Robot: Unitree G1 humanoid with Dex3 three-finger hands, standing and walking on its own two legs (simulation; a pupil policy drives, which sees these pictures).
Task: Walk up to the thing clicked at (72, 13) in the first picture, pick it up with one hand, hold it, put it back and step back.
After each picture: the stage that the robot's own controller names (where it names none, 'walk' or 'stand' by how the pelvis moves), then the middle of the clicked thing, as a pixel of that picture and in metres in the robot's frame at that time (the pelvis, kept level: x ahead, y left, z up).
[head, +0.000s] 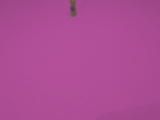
stand; (73, 7) +1.96 +0.11 -0.66
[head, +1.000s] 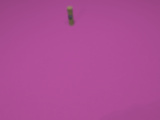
walk; (70, 16) +1.80 +0.26 -0.65
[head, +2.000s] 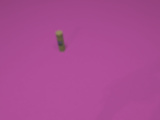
walk; (60, 41) +1.23 +0.30 -0.65
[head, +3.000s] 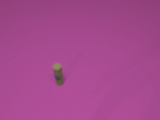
walk; (58, 75) +0.81 +0.24 -0.64
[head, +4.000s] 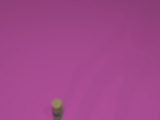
walk; (57, 110) +0.51 +0.13 -0.63
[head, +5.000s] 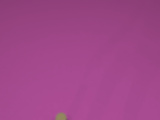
stand; out of the picture +0.41 +0.15 -0.65
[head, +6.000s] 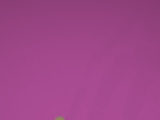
stand; out of the picture +0.39 +0.16 -0.65
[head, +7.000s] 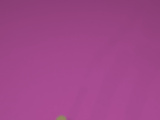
stand; out of the picture +0.41 +0.16 -0.66
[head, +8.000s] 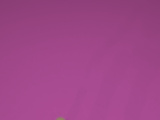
stand; out of the picture +0.40 +0.16 -0.66
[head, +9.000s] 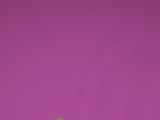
stand; out of the picture +0.39 +0.16 -0.66
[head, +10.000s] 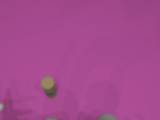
go down; (49, 88) +0.44 +0.15 -0.50
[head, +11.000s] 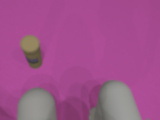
go down; (33, 54) +0.49 +0.18 -0.28
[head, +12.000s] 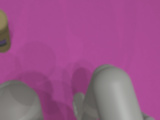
close in; out of the picture +0.49 +0.20 -0.21
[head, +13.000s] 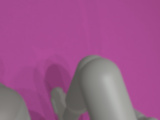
close; out of the picture +0.48 +0.24 -0.17
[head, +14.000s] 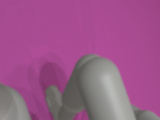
lift; out of the picture +0.46 +0.24 -0.17
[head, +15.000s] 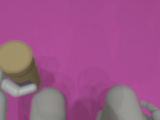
lift; (24, 73) +0.34 +0.19 -0.02
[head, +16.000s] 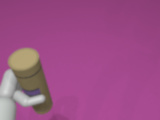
hold; (35, 86) +0.31 +0.16 +0.07
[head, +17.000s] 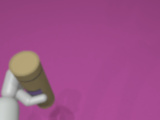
hold; (37, 85) +0.31 +0.15 +0.05
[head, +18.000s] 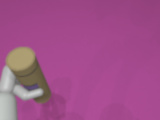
crouch; (33, 80) +0.34 +0.16 +0.01
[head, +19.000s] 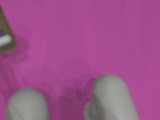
lower; out of the picture +0.49 +0.19 -0.04
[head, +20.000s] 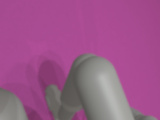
lower; out of the picture +0.47 +0.25 -0.17
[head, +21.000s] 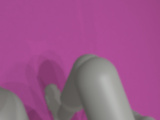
lower; out of the picture +0.46 +0.25 -0.18
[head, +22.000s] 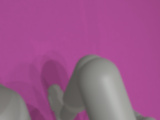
lower; out of the picture +0.46 +0.25 -0.18
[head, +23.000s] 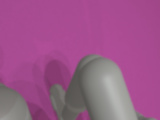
lower; out of the picture +0.46 +0.25 -0.17
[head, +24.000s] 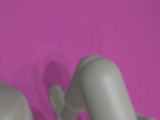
draw back; out of the picture +0.45 +0.23 -0.17
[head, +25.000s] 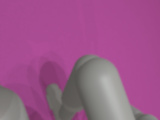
rise; out of the picture +0.45 +0.23 -0.18
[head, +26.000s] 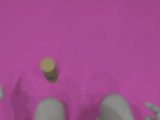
walk; (50, 72) +0.46 +0.15 -0.39
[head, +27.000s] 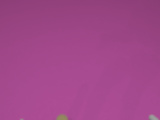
stand; out of the picture +0.39 +0.12 -0.60
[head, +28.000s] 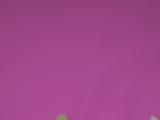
stand; out of the picture +0.40 +0.14 -0.60
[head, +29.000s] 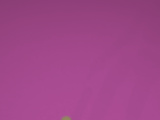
stand; out of the picture +0.40 +0.12 -0.64
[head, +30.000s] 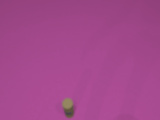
walk; (68, 109) +0.43 +0.10 -0.64
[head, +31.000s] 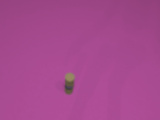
walk; (69, 84) +0.62 +0.06 -0.64
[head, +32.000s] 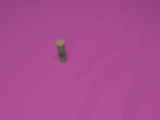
walk; (62, 52) +0.96 +0.23 -0.62
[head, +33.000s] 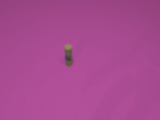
stand; (68, 56) +1.04 +0.13 -0.64
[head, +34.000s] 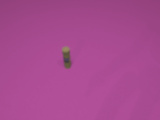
stand; (66, 58) +1.04 +0.16 -0.66
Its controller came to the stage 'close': yes
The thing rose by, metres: 0.70
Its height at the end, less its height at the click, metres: +0.00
